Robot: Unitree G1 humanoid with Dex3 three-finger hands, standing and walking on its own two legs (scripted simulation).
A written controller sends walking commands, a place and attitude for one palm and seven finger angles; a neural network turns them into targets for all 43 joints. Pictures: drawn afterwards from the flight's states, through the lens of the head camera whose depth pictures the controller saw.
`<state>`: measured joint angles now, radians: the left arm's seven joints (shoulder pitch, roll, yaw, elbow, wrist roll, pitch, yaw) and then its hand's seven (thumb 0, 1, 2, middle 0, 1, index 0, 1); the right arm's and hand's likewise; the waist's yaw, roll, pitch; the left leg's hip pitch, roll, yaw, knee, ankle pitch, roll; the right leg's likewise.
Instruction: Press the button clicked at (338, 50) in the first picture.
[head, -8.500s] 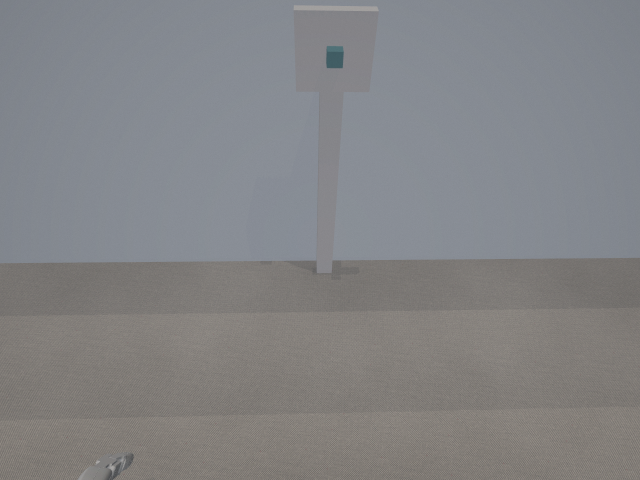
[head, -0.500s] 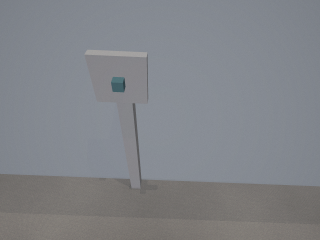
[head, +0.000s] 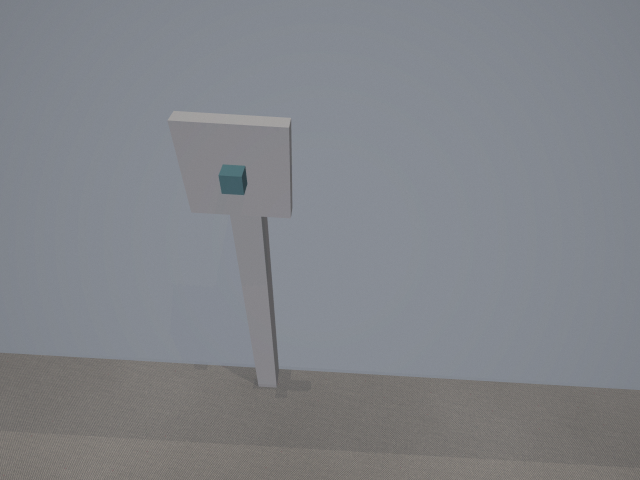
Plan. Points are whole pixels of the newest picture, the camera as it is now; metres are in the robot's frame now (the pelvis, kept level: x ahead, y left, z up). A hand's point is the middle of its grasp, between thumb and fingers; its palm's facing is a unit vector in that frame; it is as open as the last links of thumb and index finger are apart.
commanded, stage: shuffle to correct the standing spot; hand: left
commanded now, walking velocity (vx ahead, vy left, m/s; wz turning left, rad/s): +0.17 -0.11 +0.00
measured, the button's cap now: (233, 178) +0.53 +0.18 +0.10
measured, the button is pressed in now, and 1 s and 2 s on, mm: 0 0 0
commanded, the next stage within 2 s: come to a stop and stand still in 0.06 s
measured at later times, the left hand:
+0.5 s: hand out of the picture +0.01 +0.15 -0.18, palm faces +0.06 -0.99 -0.16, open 7.4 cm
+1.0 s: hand out of the picture -0.08 +0.22 -0.18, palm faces +0.09 -0.97 -0.25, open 7.4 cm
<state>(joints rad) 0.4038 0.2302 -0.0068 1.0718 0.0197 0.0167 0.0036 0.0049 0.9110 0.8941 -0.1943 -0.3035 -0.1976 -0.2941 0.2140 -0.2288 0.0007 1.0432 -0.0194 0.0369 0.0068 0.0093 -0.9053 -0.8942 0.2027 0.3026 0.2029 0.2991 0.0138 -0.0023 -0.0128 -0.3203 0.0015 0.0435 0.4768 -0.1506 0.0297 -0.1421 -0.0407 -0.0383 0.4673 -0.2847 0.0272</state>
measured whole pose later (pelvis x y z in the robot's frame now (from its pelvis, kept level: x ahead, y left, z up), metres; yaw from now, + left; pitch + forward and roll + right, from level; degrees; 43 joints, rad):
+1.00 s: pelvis -0.06 +0.01 +0.00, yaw +2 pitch -2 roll -1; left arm 0.36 0.22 0.06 1.04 0.03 0.05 0.02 0.00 0.91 0.89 -0.20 -0.30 -0.20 -0.29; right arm 0.25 -0.22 -0.07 1.05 -0.02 0.07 0.00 0.01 -0.91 -0.89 0.21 0.30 0.21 0.30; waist 0.01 0.00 0.02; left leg -0.44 -0.03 0.02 0.72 -0.32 0.00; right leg -0.22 -0.05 -0.04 0.47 -0.23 0.01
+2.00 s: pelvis -0.06 +0.03 +0.00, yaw -1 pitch +0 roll +0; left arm 0.28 0.20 -0.02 1.07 0.01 -0.02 0.03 0.01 0.91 0.89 -0.20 -0.30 -0.20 -0.29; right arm 0.25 -0.18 0.02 1.07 -0.01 -0.02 -0.01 0.01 -0.91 -0.89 0.20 0.30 0.20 0.30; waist 0.01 -0.01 0.03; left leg -0.27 -0.04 0.04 0.49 -0.22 0.06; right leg -0.17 -0.01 0.00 0.49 -0.32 0.01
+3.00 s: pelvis +0.04 +0.01 +0.00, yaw -2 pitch +0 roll -2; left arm 0.21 0.20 0.06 0.99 0.03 0.05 0.03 0.00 0.91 0.89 -0.19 -0.30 -0.20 -0.29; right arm 0.14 -0.15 -0.03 1.00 -0.02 0.00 -0.04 -0.01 -0.94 -0.89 0.21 0.30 0.21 0.30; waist 0.02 -0.03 0.06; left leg -0.31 0.04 0.14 0.46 -0.16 0.06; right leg -0.48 -0.05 -0.01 1.08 -0.37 0.04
